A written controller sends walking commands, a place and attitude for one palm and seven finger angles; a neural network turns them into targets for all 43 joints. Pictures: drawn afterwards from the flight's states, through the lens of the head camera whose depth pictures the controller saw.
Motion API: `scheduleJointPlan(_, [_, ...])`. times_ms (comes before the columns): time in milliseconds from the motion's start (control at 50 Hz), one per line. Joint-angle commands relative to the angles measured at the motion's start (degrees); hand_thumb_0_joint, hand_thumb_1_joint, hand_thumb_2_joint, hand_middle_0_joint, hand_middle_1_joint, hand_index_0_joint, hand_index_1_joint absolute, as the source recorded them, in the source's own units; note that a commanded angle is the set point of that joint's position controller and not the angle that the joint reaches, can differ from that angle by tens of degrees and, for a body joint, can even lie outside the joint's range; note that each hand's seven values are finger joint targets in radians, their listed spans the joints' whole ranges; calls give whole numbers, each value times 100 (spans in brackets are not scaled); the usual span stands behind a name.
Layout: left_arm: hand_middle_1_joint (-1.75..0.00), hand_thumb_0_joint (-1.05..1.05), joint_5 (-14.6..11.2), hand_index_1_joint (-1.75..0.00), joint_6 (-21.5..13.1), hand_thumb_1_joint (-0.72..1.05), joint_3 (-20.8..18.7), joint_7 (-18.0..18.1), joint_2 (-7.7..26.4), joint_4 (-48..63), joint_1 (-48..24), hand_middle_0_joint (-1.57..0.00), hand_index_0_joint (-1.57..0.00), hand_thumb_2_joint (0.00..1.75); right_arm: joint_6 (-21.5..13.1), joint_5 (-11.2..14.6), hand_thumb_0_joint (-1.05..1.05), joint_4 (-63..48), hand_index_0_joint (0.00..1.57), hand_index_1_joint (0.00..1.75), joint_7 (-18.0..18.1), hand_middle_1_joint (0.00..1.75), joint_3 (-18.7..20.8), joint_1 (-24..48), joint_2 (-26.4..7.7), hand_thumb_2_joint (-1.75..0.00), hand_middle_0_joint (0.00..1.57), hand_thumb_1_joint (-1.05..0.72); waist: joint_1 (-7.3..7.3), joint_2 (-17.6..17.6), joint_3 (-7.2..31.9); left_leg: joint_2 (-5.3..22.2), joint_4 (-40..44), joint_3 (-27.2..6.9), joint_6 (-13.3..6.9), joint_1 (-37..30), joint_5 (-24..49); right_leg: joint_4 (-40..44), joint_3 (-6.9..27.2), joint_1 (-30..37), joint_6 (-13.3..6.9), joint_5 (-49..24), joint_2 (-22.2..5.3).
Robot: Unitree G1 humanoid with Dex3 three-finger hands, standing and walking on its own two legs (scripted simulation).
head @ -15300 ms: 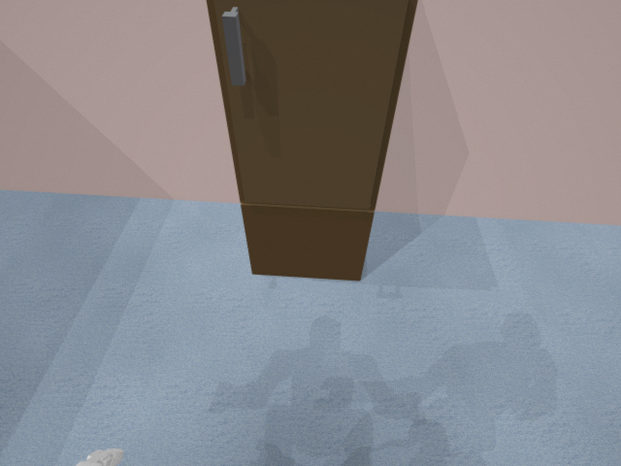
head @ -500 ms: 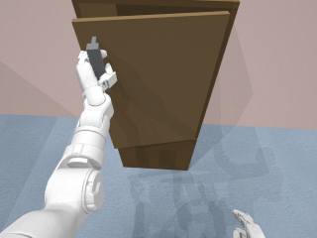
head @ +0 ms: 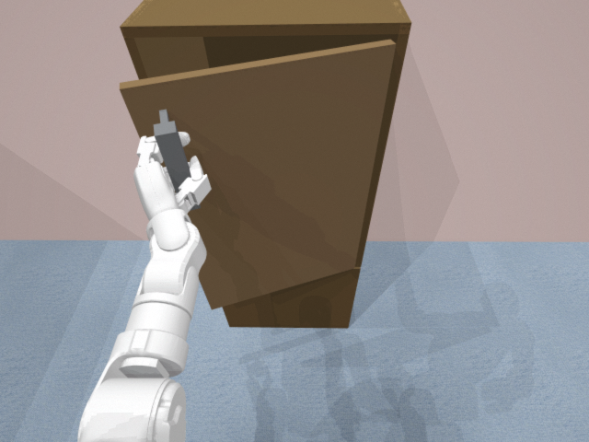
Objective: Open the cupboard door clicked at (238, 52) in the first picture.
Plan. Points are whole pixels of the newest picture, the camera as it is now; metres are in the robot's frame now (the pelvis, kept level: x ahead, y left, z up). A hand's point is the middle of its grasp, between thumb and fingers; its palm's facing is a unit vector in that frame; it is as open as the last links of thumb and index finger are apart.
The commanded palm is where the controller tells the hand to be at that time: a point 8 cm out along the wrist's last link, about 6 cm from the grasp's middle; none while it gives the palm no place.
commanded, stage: pull the door open along its arc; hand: left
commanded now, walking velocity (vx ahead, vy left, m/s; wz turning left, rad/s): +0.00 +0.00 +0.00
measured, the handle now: (177, 161) +0.47 +0.18 +0.15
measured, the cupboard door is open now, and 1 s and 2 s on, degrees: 19 40 42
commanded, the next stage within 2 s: open thumb and fingers to let go in 0.36 s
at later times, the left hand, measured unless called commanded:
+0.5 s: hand (248, 241) +0.32 +0.06 +0.15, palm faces +0.33 -0.94 +0.01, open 6.6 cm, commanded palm +0.28 +0.10 +0.15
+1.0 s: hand (242, 239) +0.32 +0.07 +0.15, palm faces +0.36 -0.93 +0.02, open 12.9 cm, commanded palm +0.27 +0.10 +0.15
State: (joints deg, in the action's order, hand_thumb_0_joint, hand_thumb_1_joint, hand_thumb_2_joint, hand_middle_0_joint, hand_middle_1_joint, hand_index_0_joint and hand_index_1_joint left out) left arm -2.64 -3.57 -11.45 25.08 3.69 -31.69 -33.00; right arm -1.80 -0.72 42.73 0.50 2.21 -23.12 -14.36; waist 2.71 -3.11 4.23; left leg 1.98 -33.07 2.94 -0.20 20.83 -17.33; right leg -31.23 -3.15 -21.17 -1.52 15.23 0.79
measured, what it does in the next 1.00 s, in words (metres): stands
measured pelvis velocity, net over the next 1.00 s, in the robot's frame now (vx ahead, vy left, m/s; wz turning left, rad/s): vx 0.00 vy -0.01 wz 0.05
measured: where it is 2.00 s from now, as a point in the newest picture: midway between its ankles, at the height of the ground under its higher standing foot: outside the picture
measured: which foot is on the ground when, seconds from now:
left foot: down 0.00-1.00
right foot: down 0.00-1.00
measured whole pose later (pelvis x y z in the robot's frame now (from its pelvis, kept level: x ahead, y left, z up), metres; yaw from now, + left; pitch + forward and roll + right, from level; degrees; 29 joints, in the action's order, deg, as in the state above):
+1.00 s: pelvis +0.00 -0.01 +0.01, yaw +3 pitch -4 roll +0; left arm 1.9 14.0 11.0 31.6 -7.5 2.3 -8.2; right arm 6.4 -1.5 37.9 1.0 -0.4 -8.9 -10.6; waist -0.9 -2.6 0.6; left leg 1.2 -29.2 0.4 0.4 8.9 -16.3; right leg -27.5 -5.7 -8.2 -1.9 15.4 0.2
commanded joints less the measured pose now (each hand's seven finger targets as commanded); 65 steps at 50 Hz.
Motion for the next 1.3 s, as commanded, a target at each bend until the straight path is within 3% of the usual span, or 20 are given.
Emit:
scheduleJointPlan(0, [-135,0,32,-135,-7,90,923,-10,-299,2416,-1541,-40,-40,90,-392,24,0,-1078,20,30,30,30,95,1073,-476,-90,20,-90,-235,506,1500,-128,468,-147,-100,-850,1565,399,-12,1045,-5,-1443,38])
scheduleJointPlan(140, [-135,0,267,-135,679,90,2071,293,-1262,3858,-611,-40,-40,90,-228,-22,0,-1336,20,30,59,30,-33,1803,-212,-90,20,-90,-257,787,1060,-155,541,-243,-85,-1229,1429,597,-24,1115,11,-1187,-77])
scheduleJointPlan(220, [-135,0,509,-135,955,90,2583,478,-1668,4338,-134,-40,-40,90,-6,-39,0,-1374,20,30,-13,30,-102,2128,-32,-90,20,-90,-266,544,790,-167,510,-330,-43,-1406,1469,639,-61,1093,-50,-1180,-130])
scheduleJointPlan(260, [-135,0,591,-135,1093,90,2787,552,-1849,4511,236,-40,-40,90,97,-59,0,-1432,20,30,-56,30,-119,2224,29,-90,20,-90,-288,713,825,-184,453,-355,-47,-1476,1596,625,-61,1175,-55,-1380,-142])
scheduleJointPlan(360, [-135,0,469,-135,1432,90,2694,558,-1702,5101,1131,-40,-40,90,466,-61,0,-1584,20,30,-129,30,-240,2566,118,-90,20,-90,-436,628,803,-233,452,-352,-16,-1452,1820,629,-26,1494,-72,-1872,-177])
scheduleJointPlan(440, [-135,0,456,-135,1605,90,2289,664,-1306,4622,6,-40,-40,90,641,-53,0,-1410,20,30,-7,30,-333,2733,127,-90,20,-90,-341,685,507,-277,495,-381,-14,-1337,1504,787,31,1313,-64,-1429,-193])
scheduleJointPlan(480, [-134,0,500,-134,1607,76,2307,683,-1394,4525,93,-39,-39,84,625,-81,0,-1408,20,30,32,30,-319,2730,145,-90,20,-90,-408,582,624,-267,483,-383,-18,-1423,1539,792,44,1341,-80,-1413,-188])
scheduleJointPlan(560, [-130,0,524,-130,1574,48,2360,614,-1460,4654,557,-37,-37,72,632,-90,0,-1501,20,30,21,30,-280,2608,138,-90,20,-90,-465,808,989,-256,478,-358,-16,-1414,1867,605,21,1660,-63,-2003,-212])
scheduleJointPlan(620, [-128,0,529,-128,1508,27,2589,548,-1631,4842,707,-35,-35,63,606,-71,0,-1556,20,30,-17,30,-257,2576,121,-90,20,-90,-444,731,973,-218,486,-369,-19,-1423,1906,558,-5,1625,-74,-2027,-207])
scheduleJointPlan(680, [-126,0,542,-126,1495,6,2453,543,-1437,4779,721,-34,-34,54,588,-49,0,-1539,20,30,5,30,-249,2580,91,-90,20,-90,-466,775,831,-220,525,-376,-23,-1355,1731,664,10,1577,-83,-1697,-209])
scheduleJointPlan(740, [-124,0,560,-124,1476,-15,2594,620,-1593,4795,652,-32,-32,45,516,-58,0,-1542,20,30,-5,30,-229,2585,79,-90,20,-90,-453,691,779,-234,507,-358,-38,-1358,1605,703,12,1463,-85,-1412,-205])
scheduleJointPlan(780, [-122,0,543,-122,1460,-29,2432,647,-1436,4655,658,-32,-32,39,485,-60,0,-1511,20,30,22,30,-216,2581,58,-90,20,-90,-489,924,686,-249,540,-369,-51,-1307,1468,838,43,1464,-62,-1167,-215])
scheduleJointPlan(840, [-120,0,522,-120,1406,-50,2317,666,-1348,4687,603,-30,-30,30,462,-77,0,-1494,20,30,58,30,-213,2568,65,-90,20,-90,-507,800,725,-277,556,-325,-68,-1352,1435,926,112,1510,-64,-1098,-237])
scheduleJointPlan(880, [-120,0,548,-120,1373,-50,2241,664,-1246,4703,725,-30,-30,30,483,-75,0,-1496,20,30,61,30,-195,2568,57,-90,20,-90,-547,773,744,-269,587,-319,-57,-1354,1480,938,110,1581,-73,-1137,-242])
scheduleJointPlan(920, [-110,0,567,-110,1344,-50,2364,671,-1388,4763,734,-28,-28,30,483,-73,0,-1504,20,30,41,30,-191,2590,75,-90,20,-90,-522,588,740,-261,571,-286,-52,-1400,1479,925,99,1526,-86,-1114,-235])
scheduleJointPlan(980, [-95,0,576,-95,1339,-50,2316,666,-1307,4602,601,-26,-26,30,490,-76,0,-1469,20,30,54,30,-197,2575,55,-90,20,-90,-483,824,548,-258,604,-325,-64,-1394,1363,1035,95,1409,-74,-871,-220])
scheduleJointPlan(1100, [-65,0,533,-65,1343,-50,2274,652,-1326,4277,186,-21,-21,30,517,-58,0,-1412,20,30,96,30,-251,2639,81,-90,20,-90,-445,673,414,-271,671,-350,-61,-1402,1066,1146,109,1226,-84,-384,-214])
scheduleJointPlan(1140, [-55,0,506,-55,1330,-50,2266,643,-1332,4246,37,-19,-19,30,516,-61,0,-1418,20,30,104,30,-254,2616,75,-90,20,-90,-434,774,526,-265,683,-378,-62,-1418,1121,1085,79,1280,-86,-495,-191])
scheduleJointPlan(1240, [-30,0,524,-30,1366,-50,2401,701,-1538,4248,162,-15,-15,30,569,-60,0,-1455,20,30,45,30,-250,2629,99,-90,20,-90,-472,543,703,-216,689,-401,-8,-1427,1346,853,-32,1354,-138,-816,-143])
scheduleJointPlan(1280, [-30,0,573,-30,1399,-50,2368,750,-1505,4124,124,-15,-15,30,608,-51,0,-1411,20,30,27,30,-248,2645,91,-90,20,-90,-470,622,611,-193,699,-418,10,-1383,1302,848,-57,1293,-142,-740,-130])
